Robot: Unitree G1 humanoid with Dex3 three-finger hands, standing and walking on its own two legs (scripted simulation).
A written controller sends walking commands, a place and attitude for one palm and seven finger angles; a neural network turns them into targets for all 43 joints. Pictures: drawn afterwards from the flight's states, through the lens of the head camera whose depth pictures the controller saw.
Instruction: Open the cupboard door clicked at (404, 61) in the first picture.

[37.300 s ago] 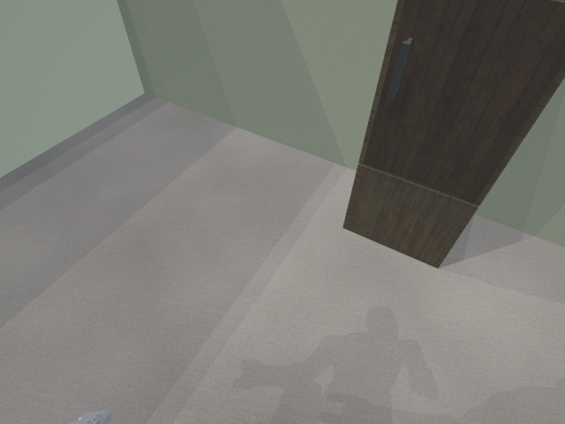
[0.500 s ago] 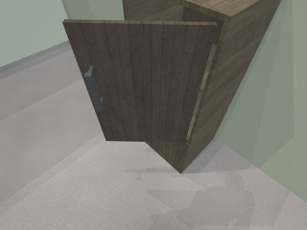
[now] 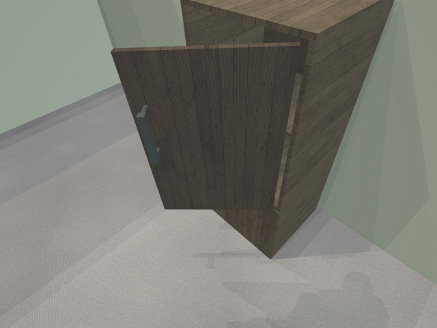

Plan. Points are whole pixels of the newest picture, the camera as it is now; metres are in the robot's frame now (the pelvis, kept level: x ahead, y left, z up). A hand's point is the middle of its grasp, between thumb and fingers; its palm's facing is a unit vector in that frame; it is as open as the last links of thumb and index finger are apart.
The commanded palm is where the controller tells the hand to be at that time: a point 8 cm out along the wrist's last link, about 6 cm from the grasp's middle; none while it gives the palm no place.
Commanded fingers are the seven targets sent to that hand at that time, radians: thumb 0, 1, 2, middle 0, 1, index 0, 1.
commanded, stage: come to a stop and stand still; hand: left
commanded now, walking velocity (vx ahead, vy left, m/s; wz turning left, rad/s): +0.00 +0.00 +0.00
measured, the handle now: (150, 135) +0.56 +0.22 +0.04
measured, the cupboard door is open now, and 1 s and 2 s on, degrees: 44 44 44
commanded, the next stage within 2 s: look again from close up in 0.08 s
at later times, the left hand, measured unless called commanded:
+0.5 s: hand out of the picture +0.02 +0.15 -0.16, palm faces +0.02 -0.98 -0.22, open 7.3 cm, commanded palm none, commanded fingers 0.00 0.90 0.90 -0.20 -0.30 -0.20 -0.30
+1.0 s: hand (140, 265) +0.23 +0.17 +0.00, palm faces +0.17 -0.98 -0.01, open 7.8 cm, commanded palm +0.14 +0.22 -0.05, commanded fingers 0.00 0.57 0.76 -0.22 -0.51 -0.22 -0.51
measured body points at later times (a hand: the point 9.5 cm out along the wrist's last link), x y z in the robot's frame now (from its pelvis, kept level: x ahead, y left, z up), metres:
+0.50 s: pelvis +0.02 -0.02 +0.01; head +0.04 -0.04 +0.46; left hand +0.02 +0.20 -0.14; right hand -0.01 -0.23 -0.16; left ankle +0.00 +0.09 -0.73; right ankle +0.06 -0.12 -0.73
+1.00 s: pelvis +0.02 -0.02 -0.02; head +0.04 -0.03 +0.43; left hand +0.22 +0.22 +0.01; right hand +0.20 -0.30 -0.10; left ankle +0.00 +0.09 -0.73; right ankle +0.06 -0.12 -0.73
